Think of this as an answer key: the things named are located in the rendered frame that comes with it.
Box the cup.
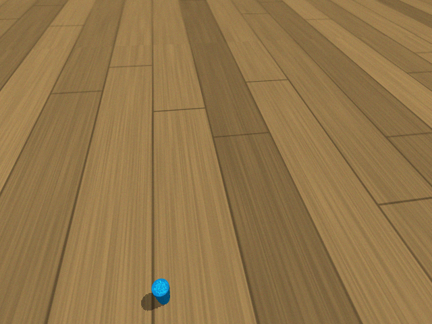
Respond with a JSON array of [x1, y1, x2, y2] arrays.
[[151, 279, 170, 304]]

